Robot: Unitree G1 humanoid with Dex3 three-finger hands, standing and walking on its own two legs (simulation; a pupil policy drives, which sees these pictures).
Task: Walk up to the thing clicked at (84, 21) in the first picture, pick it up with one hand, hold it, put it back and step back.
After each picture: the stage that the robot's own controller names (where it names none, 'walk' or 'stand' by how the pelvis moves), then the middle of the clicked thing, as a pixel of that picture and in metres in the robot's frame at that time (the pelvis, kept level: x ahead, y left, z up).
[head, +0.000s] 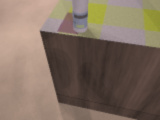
stand; (80, 4) +0.68 +0.03 +0.14
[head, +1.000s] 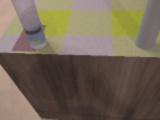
walk; (29, 18) +0.54 +0.22 +0.16
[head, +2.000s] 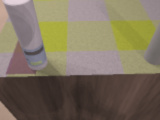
stand; (29, 37) +0.43 +0.19 +0.16
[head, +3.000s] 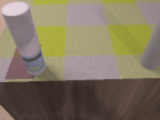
stand; (27, 43) +0.43 +0.19 +0.14
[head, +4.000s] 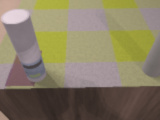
stand; (28, 50) +0.40 +0.19 +0.14
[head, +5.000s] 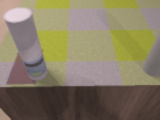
stand; (30, 49) +0.41 +0.19 +0.14
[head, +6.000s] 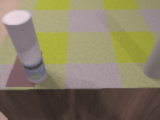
stand; (29, 51) +0.40 +0.19 +0.14
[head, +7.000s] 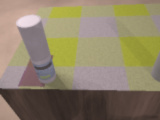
rise first; (39, 53) +0.41 +0.19 +0.14
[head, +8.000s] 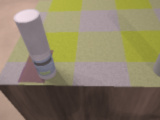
go down; (39, 49) +0.41 +0.19 +0.14
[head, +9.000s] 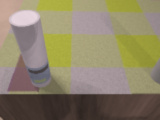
go down; (34, 54) +0.38 +0.16 +0.15
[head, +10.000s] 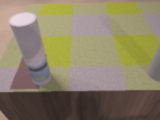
approach; (34, 53) +0.40 +0.17 +0.15
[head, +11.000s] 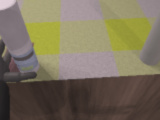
close; (18, 41) +0.41 +0.20 +0.16
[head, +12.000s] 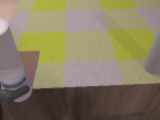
lift; (8, 67) +0.31 +0.21 +0.18
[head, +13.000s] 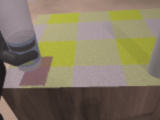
lift; (16, 26) +0.31 +0.16 +0.33
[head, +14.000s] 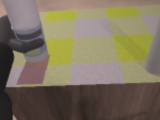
hold; (24, 15) +0.35 +0.16 +0.33
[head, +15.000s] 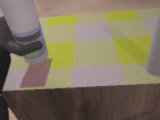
hold; (22, 16) +0.32 +0.14 +0.35
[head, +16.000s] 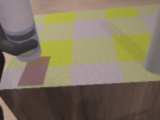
crouch; (15, 13) +0.31 +0.15 +0.36
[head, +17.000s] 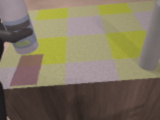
crouch; (11, 7) +0.40 +0.18 +0.33
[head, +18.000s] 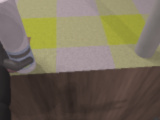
lower; (14, 38) +0.42 +0.19 +0.18
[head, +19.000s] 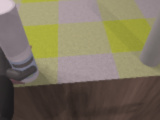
lower; (16, 47) +0.39 +0.19 +0.17
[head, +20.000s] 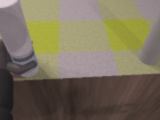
lower; (18, 42) +0.40 +0.19 +0.17
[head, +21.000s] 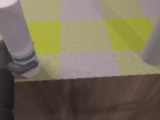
lower; (19, 42) +0.41 +0.19 +0.17
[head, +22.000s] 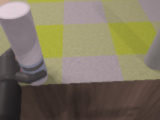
loosen; (28, 50) +0.37 +0.17 +0.17
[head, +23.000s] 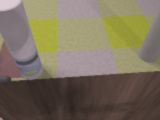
withdraw; (21, 44) +0.39 +0.17 +0.18
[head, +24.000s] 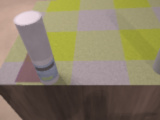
sink last; (40, 53) +0.38 +0.17 +0.16
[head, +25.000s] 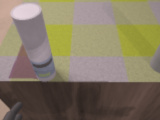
stand; (38, 48) +0.38 +0.16 +0.15
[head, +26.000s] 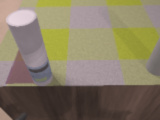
stand; (34, 53) +0.37 +0.17 +0.15
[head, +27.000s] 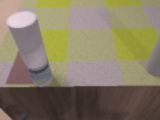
stand; (34, 55) +0.37 +0.17 +0.14
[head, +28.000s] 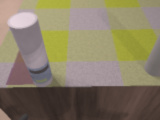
stand; (35, 55) +0.37 +0.17 +0.14
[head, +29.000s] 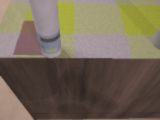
walk; (47, 22) +0.45 +0.12 +0.17
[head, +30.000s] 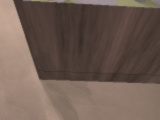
walk; out of the picture +0.79 +0.14 +0.15
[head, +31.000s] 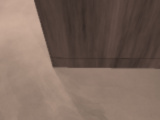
stand; out of the picture +1.08 +0.18 +0.15
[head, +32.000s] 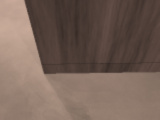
stand; out of the picture +1.05 +0.18 +0.14
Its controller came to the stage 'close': yes
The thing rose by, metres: 0.22
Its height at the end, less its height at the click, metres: +0.00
